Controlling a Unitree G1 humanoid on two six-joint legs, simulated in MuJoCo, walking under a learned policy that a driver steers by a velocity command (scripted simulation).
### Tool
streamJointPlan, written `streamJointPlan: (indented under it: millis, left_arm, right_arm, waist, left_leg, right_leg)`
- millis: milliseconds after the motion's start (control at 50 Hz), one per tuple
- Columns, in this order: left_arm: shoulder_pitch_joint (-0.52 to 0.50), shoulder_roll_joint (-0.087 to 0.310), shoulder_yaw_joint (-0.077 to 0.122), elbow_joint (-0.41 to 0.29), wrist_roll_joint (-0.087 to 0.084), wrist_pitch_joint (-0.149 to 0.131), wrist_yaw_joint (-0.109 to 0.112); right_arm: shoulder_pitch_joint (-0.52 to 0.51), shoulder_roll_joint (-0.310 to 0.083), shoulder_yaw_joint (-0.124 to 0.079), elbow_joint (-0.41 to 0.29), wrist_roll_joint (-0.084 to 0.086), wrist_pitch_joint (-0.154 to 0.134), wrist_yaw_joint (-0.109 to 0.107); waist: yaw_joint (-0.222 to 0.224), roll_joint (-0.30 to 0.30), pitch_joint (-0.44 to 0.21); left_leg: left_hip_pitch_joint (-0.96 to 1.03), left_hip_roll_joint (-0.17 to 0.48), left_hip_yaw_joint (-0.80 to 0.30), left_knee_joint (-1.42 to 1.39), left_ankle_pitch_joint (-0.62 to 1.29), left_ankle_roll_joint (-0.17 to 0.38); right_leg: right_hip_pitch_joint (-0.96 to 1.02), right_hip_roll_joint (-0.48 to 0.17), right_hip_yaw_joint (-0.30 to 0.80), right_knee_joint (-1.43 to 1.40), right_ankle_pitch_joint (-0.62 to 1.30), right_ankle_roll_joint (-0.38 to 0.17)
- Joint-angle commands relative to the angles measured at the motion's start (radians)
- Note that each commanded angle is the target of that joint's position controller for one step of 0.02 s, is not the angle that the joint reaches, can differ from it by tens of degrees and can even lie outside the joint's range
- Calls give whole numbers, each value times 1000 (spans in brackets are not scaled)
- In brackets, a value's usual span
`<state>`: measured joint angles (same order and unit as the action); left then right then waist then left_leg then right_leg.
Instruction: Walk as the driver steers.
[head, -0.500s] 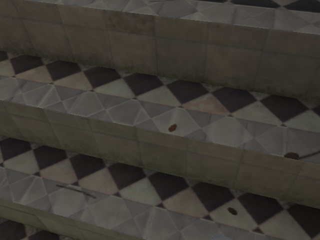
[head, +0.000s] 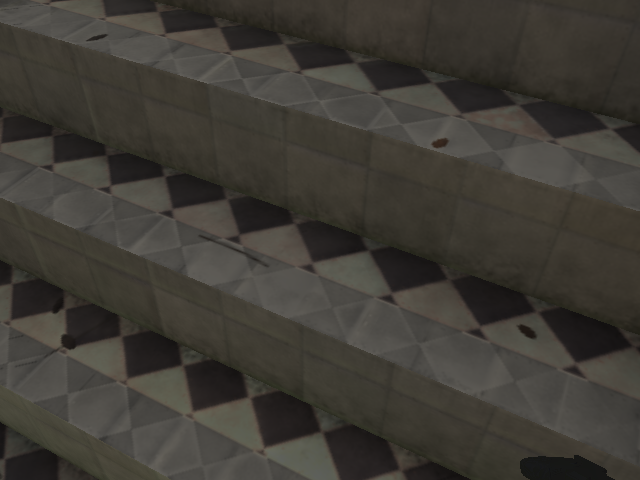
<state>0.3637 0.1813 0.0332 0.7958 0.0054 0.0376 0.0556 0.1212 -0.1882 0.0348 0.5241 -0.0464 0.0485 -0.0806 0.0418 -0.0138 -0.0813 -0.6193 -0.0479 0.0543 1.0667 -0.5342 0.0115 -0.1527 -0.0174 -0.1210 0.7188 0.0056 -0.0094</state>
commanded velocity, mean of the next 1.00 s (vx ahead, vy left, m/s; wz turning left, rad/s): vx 0.13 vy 0.00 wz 0.00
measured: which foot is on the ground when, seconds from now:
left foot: up 0.00-0.30, down 0.32-1.00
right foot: up 0.00-0.06, down 0.08-0.32, up 0.34-0.84, down 0.86-1.00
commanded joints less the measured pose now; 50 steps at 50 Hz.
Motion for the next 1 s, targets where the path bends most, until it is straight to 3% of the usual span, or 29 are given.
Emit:
streamJointPlan:
  millis: [20, 60, 80, 100, 120, 140, 160, 180, 200, 220, 240, 260, 280, 300, 320, 340, 360, 380, 400, 420, 440, 460, 540, 580, 660, 700, 820, 860, 1000]
  left_arm:
    - [-102, -29, -8, -7, -1, -70, -67]
    - [-205, -16, -10, 2, -23, -71, -91]
    - [-72, 24, 10, 48, 0, -55, -72]
    - [130, 136, 52, 176, 51, -67, -60]
    - [226, 218, 74, 218, 17, -74, -43]
    - [201, 290, 97, 191, -32, -76, 0]
    - [31, 333, 114, 118, -64, -86, 41]
    - [-114, 381, 123, 58, -53, -91, 60]
    - [-131, 319, 87, 39, -30, -90, 75]
    - [-283, 371, 94, -40, -48, -95, 55]
    - [-468, 336, 77, -112, -47, -91, 17]
    - [-360, 299, 62, -110, -44, -99, -9]
    - [-363, 292, 62, -138, -65, -113, -31]
    - [-263, 298, 67, -83, -68, -106, -49]
    - [-380, 241, 57, -141, -64, -122, -50]
    - [-259, -56, -8, -133, 9, -121, -54]
    - [-173, -103, -31, -79, -13, -162, -57]
    - [-128, -91, -49, -95, -36, -166, -42]
    - [-143, -107, -58, -101, -42, -136, -34]
    - [-138, -95, -66, -110, -31, -97, -28]
    - [-131, -50, -56, -117, -39, -61, -18]
    - [-147, 12, -36, -128, -48, -31, -12]
    - [-337, -43, -61, -210, -14, -30, -7]
    - [-342, -20, -54, -192, -11, -24, 0]
    - [-425, -114, -72, -187, -12, -25, 12]
    - [-423, -141, -81, -171, -2, -30, 13]
    - [-368, -154, -96, -109, 2, -38, -21]
    - [-329, -130, -89, -82, 11, -49, -28]
    - [-366, -177, -107, -17, -5, -44, -27]
  right_arm:
    - [94, 35, -3, -52, 77, -14, 51]
    - [138, 72, -9, -95, 51, -49, 81]
    - [108, 54, -30, -67, 52, -48, 96]
    - [65, 51, -16, -129, 84, -78, 107]
    - [-68, 29, -2, -227, 70, -94, 99]
    - [-107, -15, 5, -284, 44, -73, 108]
    - [-61, -81, -12, -332, 18, -16, 120]
    - [-62, -100, -23, -352, -16, 35, 109]
    - [-161, -95, -42, -308, -6, 60, 97]
    - [-112, -110, -48, -344, 19, 83, 115]
    - [-36, -184, -75, -290, 33, 88, 134]
    - [-29, -227, -110, -240, 40, 70, 122]
    - [103, -189, -117, -176, -7, 54, 111]
    - [203, -143, -133, -133, 10, 13, 96]
    - [411, -156, -132, -41, 2, -31, 88]
    - [365, -154, -84, 52, 5, -67, 103]
    - [462, -91, -66, 105, -25, -72, 94]
    - [452, -149, -84, 102, -7, -100, 88]
    - [343, -108, -75, 125, 19, -108, 92]
    - [179, -59, -50, 94, 13, -115, 101]
    - [67, -104, -60, 89, 2, -116, 96]
    - [54, -89, -46, 79, -12, -119, 89]
    - [135, -92, -29, 131, -20, -70, 53]
    - [147, -53, -3, 124, -20, -74, 18]
    - [188, 11, 18, 184, -37, -60, 10]
    - [251, -18, -2, 237, -11, -42, 18]
    - [283, -34, -34, 294, 12, -33, 13]
    - [285, -23, -35, 294, 17, -17, 16]
    - [326, -19, -43, 376, 16, 4, 37]
  waist:
    - [-104, -3, 295]
    - [-215, -39, 255]
    - [-133, -54, 134]
    - [-65, -223, 84]
    - [18, -351, -19]
    - [53, -371, -114]
    - [-40, -330, -227]
    - [-94, -238, -275]
    - [-57, -90, -158]
    - [-135, -168, -42]
    - [-197, -149, -78]
    - [-154, -165, -73]
    - [-196, -157, -109]
    - [-258, -278, -48]
    - [-350, -116, 121]
    - [-98, 361, 112]
    - [-99, 279, -99]
    - [-56, 225, -51]
    - [9, 162, 45]
    - [65, 137, 52]
    - [106, 143, 79]
    - [80, 146, 87]
    - [-22, 33, 53]
    - [-52, -43, 79]
    - [-89, 120, 53]
    - [-107, 213, 40]
    - [-96, 169, -8]
    - [-81, 132, -120]
    - [-102, 54, -77]
  left_leg:
    - [-353, -124, -144, 671, -99, -9]
    - [-410, -161, -72, 876, -216, -26]
    - [-531, -158, -50, 1152, -286, -14]
    - [-892, -148, 24, 1421, -405, -56]
    - [-1220, -40, -92, 1487, -498, -65]
    - [-1369, 80, -296, 1409, -439, -72]
    - [-1179, 234, -360, 1007, -186, -106]
    - [-884, 300, -249, 808, 138, -136]
    - [-692, 252, -195, 842, 222, -158]
    - [-422, 271, -161, 420, 200, -82]
    - [117, 192, 28, 138, 230, -19]
    - [327, 143, 63, 23, 262, 34]
    - [479, 102, 104, -100, 255, 80]
    - [496, 63, 47, -436, 190, 118]
    - [422, 179, -133, -787, 497, 245]
    - [575, 219, -236, -360, 1645, 246]
    - [572, 360, -500, -494, 1358, 318]
    - [542, 431, -627, -623, 1089, 360]
    - [381, 416, -522, -647, 878, 319]
    - [234, 395, -411, -641, 782, 260]
    - [96, 379, -344, -615, 701, 249]
    - [46, 360, -279, -627, 693, 231]
    - [248, 378, -280, -718, 202, 158]
    - [240, 358, -183, -717, 259, 98]
    - [281, 321, -57, -739, 526, 71]
    - [401, 300, -76, -731, 667, 83]
    - [667, 346, -215, -686, 954, 169]
    - [722, 326, -181, -661, 1098, 160]
    - [653, 314, -114, -750, 703, 169]
  right_leg:
    - [-58, -103, 194, -631, 155, -94]
    - [25, -92, 122, -730, 437, -11]
    - [268, -158, 137, -702, 604, -5]
    - [609, -234, 148, -336, 1323, -27]
    - [909, -336, 224, -103, 1546, -97]
    - [1037, -458, 345, -27, 1241, -107]
    - [969, -557, 504, -9, 884, -78]
    - [796, -634, 591, -96, 792, -88]
    - [513, -569, 563, -227, 706, -147]
    - [200, -464, 484, -237, 420, -96]
    - [-134, -297, 272, -220, 509, -84]
    - [-217, -235, 253, -173, 583, -79]
    - [-171, -253, 253, -116, 799, -80]
    - [-71, -160, 240, 61, 847, -72]
    - [-122, 36, 183, 742, 297, -4]
    - [-578, 221, 249, 1274, -639, -10]
    - [-661, 241, 400, 1509, -510, -30]
    - [-742, 197, 329, 1489, -469, -18]
    - [-737, 129, 272, 1515, -488, 0]
    - [-668, 70, 284, 1458, -477, 9]
    - [-628, 70, 245, 1525, -464, 20]
    - [-637, 92, 225, 1620, -401, 14]
    - [-980, 104, 287, 1894, -274, -21]
    - [-998, 100, 293, 1811, -171, 13]
    - [-926, 41, 254, 1547, -88, 73]
    - [-957, 23, 236, 1457, -250, 103]
    - [-1065, -75, 249, 1323, -368, 128]
    - [-986, -109, 187, 1264, -397, 124]
    - [-930, -132, 106, 1169, -426, 68]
